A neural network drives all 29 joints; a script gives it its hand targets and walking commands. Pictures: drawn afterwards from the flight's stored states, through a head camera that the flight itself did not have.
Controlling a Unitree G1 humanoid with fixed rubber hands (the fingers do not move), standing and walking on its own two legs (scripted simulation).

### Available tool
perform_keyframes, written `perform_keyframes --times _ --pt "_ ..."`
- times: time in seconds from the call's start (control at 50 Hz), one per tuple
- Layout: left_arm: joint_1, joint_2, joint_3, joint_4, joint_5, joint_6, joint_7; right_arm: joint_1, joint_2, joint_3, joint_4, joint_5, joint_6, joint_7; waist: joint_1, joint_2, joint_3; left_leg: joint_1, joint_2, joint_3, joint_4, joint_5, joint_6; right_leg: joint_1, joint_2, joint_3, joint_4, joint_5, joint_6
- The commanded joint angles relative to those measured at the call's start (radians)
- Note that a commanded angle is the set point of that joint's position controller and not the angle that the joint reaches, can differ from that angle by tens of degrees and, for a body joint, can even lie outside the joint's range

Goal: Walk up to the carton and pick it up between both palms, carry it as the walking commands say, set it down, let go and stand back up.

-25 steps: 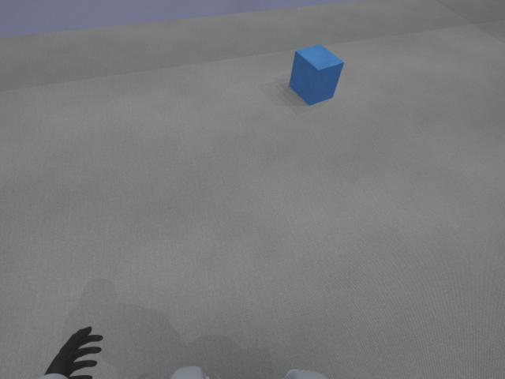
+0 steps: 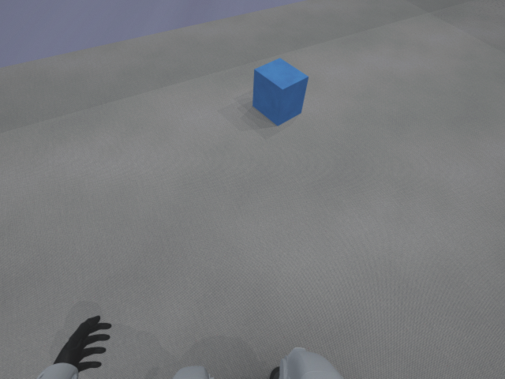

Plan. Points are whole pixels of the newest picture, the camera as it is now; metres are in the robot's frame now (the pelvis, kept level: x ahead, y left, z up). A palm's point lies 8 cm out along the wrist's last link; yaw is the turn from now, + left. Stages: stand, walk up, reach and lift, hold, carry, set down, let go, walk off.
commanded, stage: walk up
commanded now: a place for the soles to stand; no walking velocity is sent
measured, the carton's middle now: (278, 92) +1.61 -0.15 -0.61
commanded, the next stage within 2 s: none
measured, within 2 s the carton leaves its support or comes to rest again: neither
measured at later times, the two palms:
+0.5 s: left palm (114, 237) +0.38 +0.29 -0.10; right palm (448, 313) +0.24 -0.35 -0.10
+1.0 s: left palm (138, 192) +0.51 +0.28 -0.12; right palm (425, 210) +0.46 -0.37 -0.08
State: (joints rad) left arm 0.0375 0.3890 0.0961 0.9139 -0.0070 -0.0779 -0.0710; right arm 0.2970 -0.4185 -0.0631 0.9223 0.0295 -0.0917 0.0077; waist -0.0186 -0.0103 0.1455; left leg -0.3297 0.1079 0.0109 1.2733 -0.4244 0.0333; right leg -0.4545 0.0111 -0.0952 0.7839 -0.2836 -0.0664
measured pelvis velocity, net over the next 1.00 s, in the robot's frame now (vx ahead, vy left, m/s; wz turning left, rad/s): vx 0.42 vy -0.04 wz -0.02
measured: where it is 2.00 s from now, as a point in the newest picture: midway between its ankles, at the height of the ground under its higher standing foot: (277, 220)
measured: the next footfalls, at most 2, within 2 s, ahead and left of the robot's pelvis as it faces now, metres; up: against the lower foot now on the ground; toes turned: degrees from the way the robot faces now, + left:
left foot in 0.16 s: +0.20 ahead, +0.16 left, +0.00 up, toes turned +8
right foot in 0.42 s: +0.38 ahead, -0.13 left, +0.00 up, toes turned -8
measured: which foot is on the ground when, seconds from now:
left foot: up 0.00-0.14, down 0.16-0.46, up 0.48-0.72, down 0.74-1.00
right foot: down 0.00-0.18, up 0.20-0.40, down 0.42-0.78, up 0.80-1.00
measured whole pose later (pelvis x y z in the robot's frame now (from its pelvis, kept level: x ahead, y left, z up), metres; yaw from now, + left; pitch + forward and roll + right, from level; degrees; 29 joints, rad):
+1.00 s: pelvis +0.42 -0.04 +0.00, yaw -1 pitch -3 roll +2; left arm 0.16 0.42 0.10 1.03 0.02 -0.04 -0.08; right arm 0.29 -0.41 -0.07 0.92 -0.02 -0.12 0.01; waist -0.03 -0.09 0.06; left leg -0.37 0.09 0.14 0.85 -0.43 -0.01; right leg -0.60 -0.11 -0.02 0.98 -0.44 0.00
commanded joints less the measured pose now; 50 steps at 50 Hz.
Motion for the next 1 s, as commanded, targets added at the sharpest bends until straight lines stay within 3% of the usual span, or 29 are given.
perform_keyframes --times 0.0,0.08,0.12,0.14,0.16,0.18,0.2,0.22,0.28,0.32,0.36,0.38,0.4,0.42,0.44,0.46,0.48,0.54,0.64,0.68,0.72,0.74,0.76,0.78,0.8,0.82,0.86,0.92,0.98 --pt "0.097 0.267 0.063 -0.064 0.002 -0.016 0.037 0.018 -0.232 -0.057 -0.085 -0.002 -0.046 0.000 0.063 -0.094 -0.179 -0.334 0.073 -0.051 -0.118 0.044 -0.013 0.313 -0.344 0.412 -0.409 0.095 -0.222" --pt "0.060 0.314 0.057 -0.094 0.030 -0.023 0.027 0.022 -0.241 -0.081 -0.062 -0.029 -0.047 0.020 0.050 -0.138 -0.190 -0.164 0.054 0.012 -0.452 -0.039 -0.026 0.141 -0.358 0.371 -0.363 -0.064 -0.229" --pt "-0.018 0.285 0.044 -0.102 0.026 -0.017 0.020 0.166 -0.237 -0.098 -0.020 -0.039 -0.064 0.021 -0.061 -0.115 -0.246 0.131 -0.011 0.085 -0.625 0.177 -0.016 -0.047 -0.254 0.225 -0.191 -0.248 -0.138" --pt "-0.048 0.206 0.023 -0.121 0.030 -0.014 0.017 0.267 -0.297 -0.125 0.016 -0.051 -0.069 0.011 -0.125 0.122 -0.279 0.354 0.012 -0.006 -0.708 0.059 0.017 -0.235 -0.141 0.101 0.054 -0.321 -0.064" --pt "-0.105 0.146 0.004 -0.156 0.025 -0.019 0.016 0.357 -0.440 -0.157 0.019 -0.071 -0.080 -0.005 -0.204 0.393 -0.238 0.475 0.246 -0.579 -1.003 -0.386 0.140 -0.527 0.024 0.023 0.399 -0.204 0.001" --pt "-0.163 0.250 0.030 -0.169 0.036 -0.020 0.021 0.264 -0.456 -0.153 -0.040 -0.035 -0.078 -0.009 -0.191 0.262 -0.217 0.518 0.399 -0.839 -1.062 -0.249 0.299 -0.602 -0.017 0.158 0.451 -0.288 0.036" --pt "-0.142 0.264 0.024 -0.137 0.039 -0.025 0.028 0.203 -0.384 -0.140 -0.059 -0.029 -0.073 -0.016 -0.149 0.099 -0.217 0.542 0.376 -0.716 -0.941 -0.046 0.298 -0.605 -0.071 0.193 0.468 -0.224 0.053" --pt "-0.131 0.246 0.022 -0.114 0.029 -0.030 0.026 0.173 -0.342 -0.116 -0.071 -0.033 -0.072 -0.024 -0.114 0.079 -0.182 0.516 0.342 -0.547 -0.878 0.131 0.293 -0.622 -0.104 0.193 0.472 -0.201 0.064" --pt "-0.116 0.229 0.031 -0.076 0.014 -0.034 0.008 0.101 -0.325 -0.102 -0.086 -0.040 -0.071 -0.026 -0.070 0.151 -0.129 0.269 0.310 -0.313 -0.859 0.453 0.265 -0.425 -0.156 0.153 0.268 -0.237 0.085" --pt "-0.114 0.213 0.036 -0.061 0.017 -0.031 -0.010 0.051 -0.344 -0.101 -0.097 -0.046 -0.071 -0.021 -0.055 0.184 -0.131 0.185 0.289 -0.222 -0.869 0.505 0.243 -0.274 -0.138 0.092 0.144 -0.174 0.078" --pt "-0.045 0.207 0.041 -0.026 0.023 -0.025 -0.020 -0.004 -0.343 -0.106 -0.098 -0.042 -0.062 -0.014 -0.012 0.222 -0.181 0.071 0.237 -0.118 -0.841 0.365 0.187 -0.043 -0.095 0.028 -0.015 -0.050 0.062" --pt "0.039 0.208 0.051 0.009 0.023 -0.022 -0.021 -0.081 -0.331 -0.100 -0.115 -0.032 -0.055 -0.009 0.055 0.191 -0.203 -0.071 0.196 -0.047 -0.766 0.296 0.156 0.183 -0.057 -0.021 -0.114 0.016 0.059" --pt "0.156 0.272 0.081 0.043 0.032 -0.022 -0.011 -0.091 -0.280 -0.075 -0.121 -0.032 -0.051 -0.002 0.141 0.053 -0.250 -0.243 0.143 0.024 -0.586 0.363 0.114 0.452 0.005 -0.036 -0.100 -0.003 0.036" --pt "0.322 0.339 0.112 0.081 0.035 -0.023 0.006 -0.092 -0.196 -0.052 -0.139 -0.028 -0.055 0.003 0.221 -0.158 -0.282 -0.423 0.025 0.136 -0.223 0.382 0.046 0.618 -0.110 0.196 -0.224 -0.197 -0.030" --pt "0.382 0.436 0.123 0.065 0.026 -0.028 0.018 -0.107 -0.166 -0.030 -0.178 -0.014 -0.057 -0.002 0.245 -0.345 -0.329 -0.600 -0.109 0.070 -0.022 -0.050 0.006 0.670 -0.418 0.786 -0.505 -0.352 -0.177" --pt "0.287 0.408 0.110 0.031 0.009 -0.022 0.018 -0.150 -0.270 -0.046 -0.164 -0.019 -0.047 -0.014 0.193 -0.123 -0.252 -0.577 -0.048 -0.045 0.089 -0.076 0.028 0.574 -0.450 0.819 -0.519 -0.474 -0.228" --pt "0.219 0.363 0.102 0.008 0.001 -0.020 0.030 -0.094 -0.252 -0.048 -0.114 -0.009 -0.046 -0.012 0.141 -0.074 -0.213 -0.570 -0.011 -0.059 0.092 0.008 0.022 0.526 -0.415 0.681 -0.504 -0.413 -0.207" --pt "0.110 0.292 0.074 -0.049 0.005 -0.028 0.041 0.010 -0.243 -0.061 -0.049 -0.021 -0.038 0.003 0.050 -0.068 -0.154 -0.405 0.079 -0.060 -0.081 0.079 -0.013 0.267 -0.372 0.445 -0.457 -0.189 -0.190" --pt "0.102 0.318 0.063 -0.060 0.027 -0.035 0.032 -0.023 -0.233 -0.075 -0.046 -0.041 -0.038 0.028 0.056 -0.187 -0.125 -0.261 0.061 0.023 -0.377 0.043 -0.023 0.109 -0.373 0.347 -0.442 -0.251 -0.217" --pt "0.046 0.315 0.060 -0.077 0.031 -0.030 0.027 0.007 -0.238 -0.083 -0.034 -0.045 -0.046 0.031 0.020 -0.179 -0.140 -0.145 0.024 0.049 -0.469 0.098 -0.009 0.049 -0.354 0.341 -0.412 -0.350 -0.187" --pt "-0.002 0.253 0.034 -0.080 0.030 -0.016 0.021 0.124 -0.262 -0.103 0.018 -0.054 -0.058 0.022 -0.064 -0.033 -0.191 0.191 -0.044 0.082 -0.572 0.127 0.005 -0.186 -0.262 0.191 -0.198 -0.445 -0.110" --pt "-0.027 0.183 0.016 -0.098 0.026 -0.016 0.019 0.237 -0.342 -0.136 0.043 -0.063 -0.066 0.005 -0.148 0.248 -0.184 0.369 0.044 -0.154 -0.781 -0.173 0.054 -0.376 -0.127 0.037 0.148 -0.317 -0.032" --pt "-0.013 0.170 0.016 -0.115 0.009 -0.016 0.023 0.265 -0.436 -0.148 0.002 -0.060 -0.070 -0.005 -0.168 0.415 -0.207 0.470 0.324 -0.734 -1.053 -0.470 0.223 -0.579 0.002 0.032 0.420 -0.227 0.020" --pt "-0.065 0.289 0.034 -0.098 0.031 -0.014 0.034 0.171 -0.424 -0.148 -0.037 -0.031 -0.063 -0.010 -0.166 0.214 -0.202 0.466 0.370 -0.807 -1.024 -0.394 0.298 -0.571 -0.083 0.169 0.466 -0.224 0.043" --pt "-0.060 0.271 0.028 -0.081 0.026 -0.020 0.036 0.143 -0.355 -0.128 -0.045 -0.033 -0.058 -0.017 -0.129 0.104 -0.184 0.437 0.326 -0.670 -0.963 -0.239 0.278 -0.577 -0.110 0.175 0.498 -0.178 0.061" --pt "-0.039 0.258 0.028 -0.070 0.029 -0.021 0.034 0.122 -0.330 -0.116 -0.056 -0.029 -0.058 -0.025 -0.107 0.069 -0.183 0.426 0.321 -0.586 -0.929 -0.143 0.276 -0.584 -0.124 0.184 0.496 -0.161 0.067" --pt "-0.003 0.264 0.041 -0.035 0.029 -0.017 0.029 0.076 -0.318 -0.103 -0.060 -0.027 -0.057 -0.030 -0.065 0.102 -0.159 0.233 0.318 -0.447 -0.891 0.022 0.273 -0.453 -0.169 0.189 0.416 -0.176 0.080" --pt "-0.007 0.237 0.048 -0.027 0.015 -0.010 -0.004 -0.019 -0.350 -0.100 -0.082 -0.056 -0.058 -0.018 -0.037 0.214 -0.079 -0.030 0.277 -0.248 -0.928 -0.036 0.238 -0.260 -0.173 0.123 0.183 -0.203 0.068" --pt "0.099 0.227 0.062 0.026 0.031 -0.004 -0.017 -0.096 -0.359 -0.102 -0.085 -0.041 -0.046 -0.002 0.029 0.182 -0.155 -0.221 0.218 -0.165 -0.890 -0.241 0.188 0.100 -0.099 -0.006 0.051 -0.018 0.058"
